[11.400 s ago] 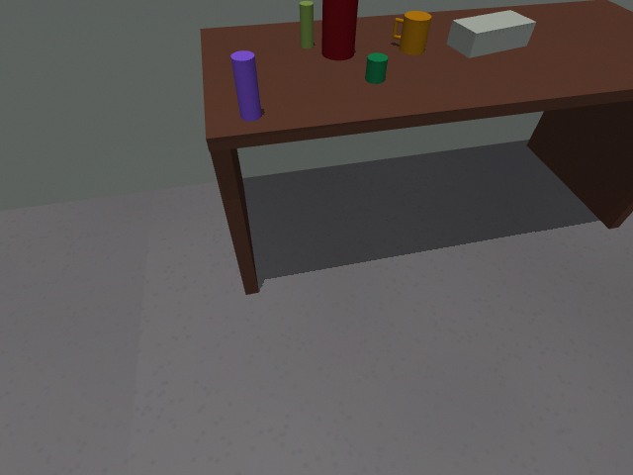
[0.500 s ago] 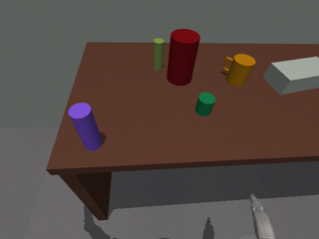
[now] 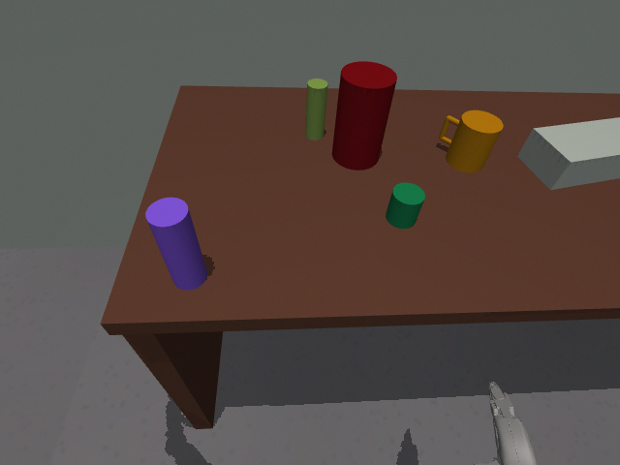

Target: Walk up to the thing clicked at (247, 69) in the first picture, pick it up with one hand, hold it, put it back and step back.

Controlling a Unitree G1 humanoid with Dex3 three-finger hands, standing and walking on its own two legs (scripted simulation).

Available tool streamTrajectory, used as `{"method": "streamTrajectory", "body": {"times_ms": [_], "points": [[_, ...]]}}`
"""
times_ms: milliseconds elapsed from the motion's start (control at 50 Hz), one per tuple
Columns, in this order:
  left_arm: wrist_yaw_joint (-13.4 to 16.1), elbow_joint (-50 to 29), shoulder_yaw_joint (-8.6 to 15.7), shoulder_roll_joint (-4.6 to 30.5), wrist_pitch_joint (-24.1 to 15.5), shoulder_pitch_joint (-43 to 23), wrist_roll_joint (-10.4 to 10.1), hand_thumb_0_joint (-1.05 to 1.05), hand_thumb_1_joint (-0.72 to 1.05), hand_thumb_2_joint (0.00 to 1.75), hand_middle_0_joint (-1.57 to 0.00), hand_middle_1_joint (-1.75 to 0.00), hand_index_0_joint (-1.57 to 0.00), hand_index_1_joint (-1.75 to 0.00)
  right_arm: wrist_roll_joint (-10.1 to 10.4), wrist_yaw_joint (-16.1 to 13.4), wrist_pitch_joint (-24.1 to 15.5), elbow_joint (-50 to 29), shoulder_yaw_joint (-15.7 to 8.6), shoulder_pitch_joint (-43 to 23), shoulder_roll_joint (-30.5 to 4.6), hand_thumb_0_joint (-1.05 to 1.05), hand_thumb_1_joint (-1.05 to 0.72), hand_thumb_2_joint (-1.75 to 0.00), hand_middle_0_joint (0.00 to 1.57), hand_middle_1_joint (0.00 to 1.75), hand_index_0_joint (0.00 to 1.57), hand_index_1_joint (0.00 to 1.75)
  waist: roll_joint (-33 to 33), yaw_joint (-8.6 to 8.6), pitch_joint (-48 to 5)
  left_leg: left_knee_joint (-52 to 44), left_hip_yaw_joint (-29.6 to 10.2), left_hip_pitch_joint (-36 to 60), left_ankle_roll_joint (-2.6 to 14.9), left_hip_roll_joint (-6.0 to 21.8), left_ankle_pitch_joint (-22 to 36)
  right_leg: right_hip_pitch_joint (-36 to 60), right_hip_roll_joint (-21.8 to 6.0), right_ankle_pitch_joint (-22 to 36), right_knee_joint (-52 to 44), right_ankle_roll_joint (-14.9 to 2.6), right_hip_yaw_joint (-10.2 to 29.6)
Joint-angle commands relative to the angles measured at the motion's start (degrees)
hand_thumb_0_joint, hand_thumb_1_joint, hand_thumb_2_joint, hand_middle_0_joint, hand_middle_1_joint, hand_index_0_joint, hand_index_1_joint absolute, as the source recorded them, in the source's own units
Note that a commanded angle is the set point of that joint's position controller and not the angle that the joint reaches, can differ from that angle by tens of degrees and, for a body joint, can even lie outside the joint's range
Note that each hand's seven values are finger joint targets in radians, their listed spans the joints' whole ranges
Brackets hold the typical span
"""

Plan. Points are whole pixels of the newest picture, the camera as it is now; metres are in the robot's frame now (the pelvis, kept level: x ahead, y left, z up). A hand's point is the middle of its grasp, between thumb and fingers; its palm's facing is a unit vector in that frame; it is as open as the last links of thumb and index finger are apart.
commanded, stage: go down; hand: left
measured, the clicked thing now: (179, 247) +0.42 +0.19 +0.03
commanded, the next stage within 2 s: approach in 0.02 s
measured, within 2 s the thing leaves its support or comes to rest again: neither
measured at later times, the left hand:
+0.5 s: hand (60, 264) +0.36 +0.32 +0.07, palm faces +0.10 -0.99 +0.04, open 17.2 cm
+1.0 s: hand (156, 258) +0.40 +0.22 +0.03, palm faces +0.14 -0.99 +0.00, open 17.2 cm
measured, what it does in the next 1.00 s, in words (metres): stands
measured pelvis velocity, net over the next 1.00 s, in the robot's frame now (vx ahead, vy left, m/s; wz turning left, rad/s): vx -0.01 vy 0.00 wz -0.04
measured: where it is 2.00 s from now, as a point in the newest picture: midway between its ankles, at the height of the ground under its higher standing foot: outside the picture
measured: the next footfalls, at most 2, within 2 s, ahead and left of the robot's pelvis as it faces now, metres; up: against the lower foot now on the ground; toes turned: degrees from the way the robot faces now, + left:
none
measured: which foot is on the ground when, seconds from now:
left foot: down 0.00-1.00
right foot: down 0.00-1.00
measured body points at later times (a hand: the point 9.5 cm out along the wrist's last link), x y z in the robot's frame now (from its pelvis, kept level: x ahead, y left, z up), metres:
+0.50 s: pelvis -0.01 +0.00 -0.01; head +0.04 +0.02 +0.43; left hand +0.35 +0.37 +0.07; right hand +0.15 -0.25 -0.08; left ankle +0.00 +0.12 -0.73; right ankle -0.02 -0.15 -0.73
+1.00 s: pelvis -0.01 +0.00 -0.04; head +0.05 +0.01 +0.41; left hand +0.39 +0.27 +0.03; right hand +0.14 -0.26 -0.09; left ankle +0.00 +0.12 -0.73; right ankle -0.02 -0.15 -0.73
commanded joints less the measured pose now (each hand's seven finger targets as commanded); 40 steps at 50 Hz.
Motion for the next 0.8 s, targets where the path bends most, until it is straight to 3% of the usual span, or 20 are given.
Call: {"method": "streamTrajectory", "body": {"times_ms": [0,100,140,200,240,280,320,380,440,500,540,560,620,640,660,680,720,740,760,780], "points": [[-0.1,-12.4,1.7,21.2,-3.7,-19.6,-2.0,0.0,-0.44,0.04,-0.04,-0.02,-0.05,-0.02,0.2,-1.1,-3.0,-8.5,-3.2,-5.4,-9.1,0.0,0.53,-0.05,0.05,0.05,0.05,0.05,8.9,-0.24,-12.6,-3.3,-0.5,12.2,0.84,-1.6,16.2,0.4,2.2,12.2,-2.3,-2.68,-1.2],[0.0,-11.8,3.2,23.5,-3.7,-19.3,-2.0,0.0,-0.41,0.11,-0.05,-0.07,-0.03,-0.09,0.2,-1.1,-3.0,-10.7,-2.7,-4.1,-9.0,0.0,0.54,-0.05,0.05,0.05,0.05,0.05,7.9,0.1,-14.4,-2.7,-0.1,11.9,1.11,-2.0,16.5,1.3,2.0,12.9,-2.3,-2.42,-1.0],[0.3,-11.4,4.3,24.7,-3.5,-18.9,-1.8,0.0,-0.37,0.03,-0.04,-0.02,-0.04,-0.02,0.1,-1.2,-2.6,-10.4,-2.0,-1.4,-8.3,0.0,0.56,-0.05,0.05,0.05,0.05,0.05,9.0,0.44,-16.0,-2.1,0.0,13.1,1.07,-2.0,19.4,2.3,2.0,14.9,-1.8,-2.42,-1.2],[-0.1,-9.5,1.6,20.6,-3.4,-17.4,-2.1,0.0,-0.39,0.05,-0.03,-0.03,-0.03,-0.03,0.2,-0.8,-2.6,-9.4,-0.8,-2.3,-6.5,0.0,0.56,-0.05,0.05,0.05,0.05,0.05,8.1,0.15,-11.3,-2.5,0.5,10.1,1.32,-2.4,16.8,0.9,1.9,13.4,-2.0,-2.23,-0.8],[0.0,-7.2,-0.6,18.2,-3.5,-17.1,-1.7,0.0,-0.41,0.04,-0.04,-0.02,-0.03,-0.03,0.1,-0.9,-2.9,-10.3,-2.2,-3.2,-8.2,0.0,0.55,-0.05,0.05,0.05,0.05,0.05,7.1,-0.91,-10.4,-2.4,0.4,9.6,1.39,-2.1,14.6,-1.3,2.0,11.7,-1.7,-2.21,-0.7],[0.4,-8.7,-3.2,14.3,-4.1,-20.1,-1.9,0.0,-0.41,0.04,-0.04,-0.02,-0.03,-0.03,-0.1,-0.4,-3.2,-12.2,-0.2,-5.0,-6.5,0.0,0.56,-0.05,0.05,0.05,0.05,0.05,8.0,-1.2,-11.5,-2.2,0.1,9.3,1.29,-1.9,13.1,-2.1,2.0,10.6,-0.9,-2.39,-0.9],[0.7,-6.6,-4.5,11.1,-5.2,-20.1,-2.6,0.0,-0.45,0.04,-0.04,-0.02,-0.03,-0.03,0.0,-0.2,-3.5,-11.8,-1.5,-4.8,-7.7,0.0,0.56,-0.05,0.05,0.05,0.05,0.05,7.1,-2.38,-9.7,-1.7,-0.4,8.6,1.02,-1.3,10.7,-5.4,2.4,8.1,-0.1,-2.51,-1.2],[2.0,-3.6,-6.3,8.2,-7.7,-20.0,-2.0,0.0,-0.47,0.05,-0.04,-0.03,-0.03,-0.03,-0.7,0.5,-3.6,-13.3,-2.6,-2.8,-9.1,0.0,0.56,-0.05,0.05,0.05,0.05,0.05,5.5,-3.86,-12.8,1.1,-1.0,9.5,0.96,-0.7,12.9,-8.4,2.6,8.9,2.0,-2.39,-1.4],[4.6,-9.3,-6.7,6.5,-11.0,-24.4,-2.1,0.0,-0.47,0.03,-0.04,-0.03,-0.04,-0.03,-1.2,1.3,-3.2,-13.6,-4.8,-0.4,-10.3,0.0,0.57,-0.04,0.05,0.05,0.05,0.05,7.7,-4.72,-16.7,4.9,-0.9,10.8,0.89,-0.7,15.2,-12.0,2.4,10.3,5.0,-2.3,-1.3],[8.2,-11.7,-6.0,5.0,-14.2,-24.8,-2.1,0.0,-0.51,0.04,-0.05,-0.03,-0.05,-0.04,-1.2,3.0,-2.5,-20.7,-3.9,-0.2,-9.4,0.0,0.56,-0.05,0.05,0.05,0.05,0.05,6.9,-4.41,-21.0,7.8,-0.9,10.1,0.89,-0.5,16.9,-11.5,2.5,11.2,7.1,-2.28,-1.2],[11.1,-12.1,-6.4,3.9,-16.0,-25.0,-1.3,0.0,-0.48,0.05,-0.05,-0.04,-0.05,-0.04,-1.5,3.7,-1.4,-20.0,-5.3,3.9,-9.7,0.0,0.56,-0.04,0.05,0.05,0.05,0.05,7.9,-4.31,-20.0,9.2,-1.0,8.2,0.5,-0.4,16.8,-13.2,2.5,10.9,8.7,-2.52,-1.1],[12.3,-7.5,-7.2,1.8,-16.4,-22.2,-0.9,0.0,-0.48,0.02,-0.04,-0.03,-0.05,-0.02,-1.6,4.3,-1.3,-23.7,-6.0,3.5,-10.7,0.0,0.57,-0.04,0.05,0.05,0.05,0.05,7.9,-4.77,-20.2,10.1,-1.3,7.7,0.13,-0.2,18.1,-13.7,2.4,11.1,9.4,-2.61,-1.1],[17.1,-16.0,-4.4,5.7,-19.2,-25.8,0.8,0.0,-0.47,0.02,-0.05,-0.03,-0.06,-0.02,-2.2,6.0,0.2,-22.6,-7.8,5.8,-11.4,0.0,0.55,-0.05,0.05,0.05,0.05,0.05,14.2,-1.55,-23.5,11.8,-1.5,7.4,-1.09,0.3,20.1,-14.5,2.4,9.8,12.0,-3.1,-1.0],[18.3,-13.3,-6.0,2.7,-19.3,-23.5,1.4,0.0,-0.48,0.03,-0.05,-0.04,-0.06,-0.03,-2.2,6.6,0.4,-25.6,-7.9,4.0,-10.9,0.0,0.55,-0.05,0.05,0.05,0.05,0.05,14.7,-1.45,-23.6,12.1,-1.7,6.9,-1.4,0.6,20.7,-14.5,2.4,9.6,12.6,-3.24,-1.0],[20.1,-20.8,-4.8,4.7,-20.4,-28.1,1.7,0.0,-0.47,0.03,-0.05,-0.04,-0.06,-0.03,-2.5,7.1,1.0,-25.9,-7.7,4.5,-9.9,0.0,0.54,-0.05,0.05,0.05,0.05,0.05,15.6,-0.39,-25.8,12.6,-1.3,6.6,-1.32,0.4,20.4,-12.9,2.4,9.9,13.2,-3.34,-0.7],[21.1,-18.3,-6.8,0.9,-20.5,-26.2,2.1,0.0,-0.47,0.03,-0.06,-0.04,-0.06,-0.03,-2.4,7.5,1.1,-29.7,-7.8,2.6,-9.9,0.0,0.54,-0.05,0.05,0.05,0.05,0.05,14.5,-0.98,-26.5,12.9,-1.2,6.1,-1.44,0.4,20.4,-11.4,2.4,10.6,13.6,-3.35,-0.6],[23.3,-19.0,-7.3,-0.8,-20.5,-22.9,2.9,0.0,-0.44,0.02,-0.06,-0.03,-0.06,-0.02,-2.3,8.0,2.2,-31.2,-7.0,2.5,-8.5,0.0,0.53,-0.05,0.05,0.05,0.05,0.05,12.6,0.0,-26.8,13.7,-0.8,3.1,-1.02,0.3,19.3,-9.4,2.6,11.3,14.6,-3.37,-0.1],[23.4,-18.0,-10.1,-4.7,-20.4,-21.5,2.8,0.0,-0.44,0.02,-0.06,-0.02,-0.06,-0.02,-2.2,8.2,2.5,-32.5,-6.9,3.0,-8.4,0.0,0.52,-0.05,0.05,0.05,0.05,0.05,11.9,-0.66,-26.7,13.7,-0.7,2.8,-1.14,0.5,19.4,-8.9,2.7,11.6,14.8,-3.39,-0.1],[24.0,-19.2,-10.2,-5.0,-20.3,-20.3,2.9,0.0,-0.44,0.01,-0.06,-0.03,-0.07,-0.02,-2.2,7.9,3.1,-32.9,-7.2,2.5,-8.6,0.0,0.53,-0.05,0.05,0.05,0.05,0.05,10.4,0.0,-27.9,14.0,-0.3,1.0,-0.6,0.3,18.4,-7.4,2.7,12.4,15.2,-3.3,0.3],[24.8,-23.9,-7.6,-0.6,-20.6,-23.5,3.0,0.0,-0.45,0.0,-0.06,-0.02,-0.07,-0.01,-2.0,7.8,3.6,-32.7,-8.1,3.4,-9.3,0.0,0.52,-0.05,0.05,0.05,0.05,0.05,11.5,0.22,-29.7,14.3,0.0,0.5,-0.54,0.1,18.2,-6.0,2.6,13.3,15.6,-3.14,0.7]]}}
